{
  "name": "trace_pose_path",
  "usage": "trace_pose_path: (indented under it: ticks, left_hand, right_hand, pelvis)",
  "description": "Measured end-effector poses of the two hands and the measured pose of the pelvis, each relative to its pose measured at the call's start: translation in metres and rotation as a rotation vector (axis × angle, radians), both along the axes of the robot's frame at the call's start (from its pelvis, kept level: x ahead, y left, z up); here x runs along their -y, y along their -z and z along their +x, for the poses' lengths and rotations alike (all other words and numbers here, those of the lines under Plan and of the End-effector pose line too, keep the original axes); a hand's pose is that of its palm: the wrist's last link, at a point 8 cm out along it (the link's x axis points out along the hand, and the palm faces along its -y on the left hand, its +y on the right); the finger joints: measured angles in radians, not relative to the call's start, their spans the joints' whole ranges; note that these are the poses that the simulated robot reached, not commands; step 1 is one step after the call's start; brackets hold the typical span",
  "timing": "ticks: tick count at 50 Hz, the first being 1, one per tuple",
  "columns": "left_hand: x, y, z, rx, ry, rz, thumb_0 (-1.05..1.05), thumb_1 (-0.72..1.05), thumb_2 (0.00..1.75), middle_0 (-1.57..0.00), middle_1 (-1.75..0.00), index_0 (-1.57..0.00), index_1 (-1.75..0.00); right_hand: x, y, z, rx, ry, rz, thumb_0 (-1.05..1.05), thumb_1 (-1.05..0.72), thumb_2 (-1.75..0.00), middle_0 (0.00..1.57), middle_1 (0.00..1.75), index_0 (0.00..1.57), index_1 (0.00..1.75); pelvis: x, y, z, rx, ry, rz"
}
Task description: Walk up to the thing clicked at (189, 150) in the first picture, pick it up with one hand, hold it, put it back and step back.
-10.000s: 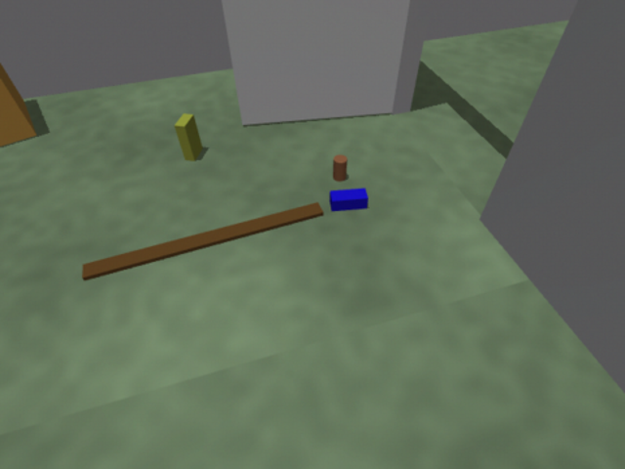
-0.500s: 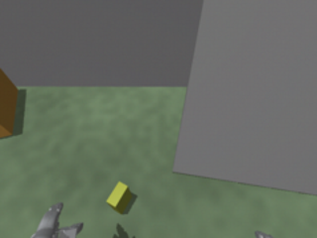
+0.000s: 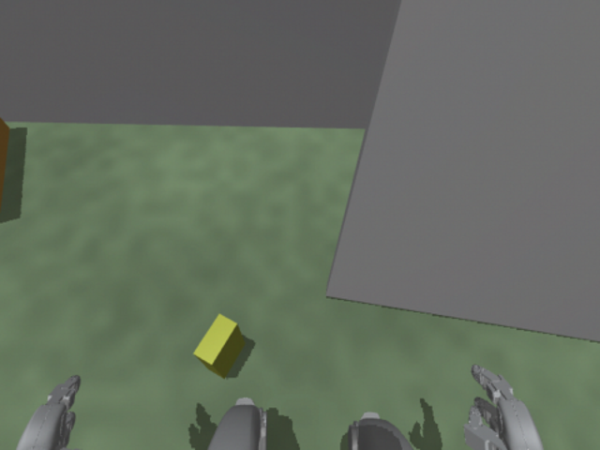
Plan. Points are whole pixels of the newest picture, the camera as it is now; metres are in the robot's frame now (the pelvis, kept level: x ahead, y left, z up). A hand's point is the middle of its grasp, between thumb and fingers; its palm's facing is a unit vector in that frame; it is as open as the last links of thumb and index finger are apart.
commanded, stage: go down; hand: left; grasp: from the side
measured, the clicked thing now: (222, 348) +0.37 +0.22 -0.59
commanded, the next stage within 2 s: none
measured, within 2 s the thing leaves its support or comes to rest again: neither
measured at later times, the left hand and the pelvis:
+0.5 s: hand (90, 388) +0.22 +0.36 -0.20, palm faces +0.18 -0.96 -0.23, open 17.5 cm; pelvis -0.04 +0.00 -0.13, yaw -2 degrees
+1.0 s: hand (88, 363) +0.27 +0.40 -0.25, palm faces +0.22 -0.96 -0.17, open 17.2 cm; pelvis -0.07 +0.00 -0.22, yaw -5 degrees
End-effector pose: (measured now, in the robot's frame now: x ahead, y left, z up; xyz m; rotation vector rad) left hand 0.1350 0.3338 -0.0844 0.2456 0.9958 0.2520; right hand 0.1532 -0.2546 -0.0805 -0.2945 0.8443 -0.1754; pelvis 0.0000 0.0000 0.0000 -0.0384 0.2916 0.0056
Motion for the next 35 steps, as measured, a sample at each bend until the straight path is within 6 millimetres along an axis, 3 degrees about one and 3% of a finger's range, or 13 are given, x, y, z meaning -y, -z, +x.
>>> trace_pose_path:
  ticks: [6,10,17,25,35]
  left_hand:
    - [-0.009,0.007,-0.002,0.015,-0.018,-0.002,-0.01,-0.55,0.01,-0.09,-0.05,-0.1,-0.04]
    - [-0.022,0.022,0.006,0.073,-0.033,-0.016,-0.01,-0.56,0.01,-0.09,-0.05,-0.1,-0.04]
    - [-0.05,0.059,0.037,0.266,-0.003,-0.028,-0.01,-0.58,0.01,-0.09,-0.07,-0.1,-0.06]
    - [-0.068,0.094,0.059,0.395,0.032,-0.032,-0.01,-0.59,0.06,-0.08,-0.11,-0.09,-0.11]
    - [-0.09,0.117,0.074,0.508,0.021,-0.02,-0.01,-0.56,0.11,-0.07,-0.14,-0.07,-0.14]
  right_hand:
    - [-0.01,0.0,0.014,0.07,-0.042,-0.012,0.01,-0.89,-0.89,0.2,0.3,0.21,0.3]
    - [-0.01,0.014,0.016,0.085,-0.074,-0.031,0.01,-0.89,-0.89,0.2,0.3,0.21,0.3]
    - [0.0,0.069,0.008,0.035,-0.117,-0.074,0.01,-0.9,-0.89,0.2,0.3,0.21,0.3]
    - [0.004,0.137,-0.017,-0.075,-0.113,-0.081,0.01,-0.89,-0.89,0.2,0.3,0.21,0.3]
    - [0.006,0.188,-0.051,-0.154,-0.11,-0.085,0.01,-0.88,-0.89,0.2,0.3,0.21,0.3]
  pelvis:
    - [-0.001,0.009,-0.003,-0.019,-0.007,-0.007]
    - [-0.001,0.026,-0.008,-0.059,-0.005,-0.008]
    - [-0.002,0.078,-0.023,-0.155,0.002,-0.015]
    - [-0.003,0.129,-0.04,-0.217,0.016,-0.027]
    - [0.001,0.17,-0.057,-0.254,0.029,-0.035]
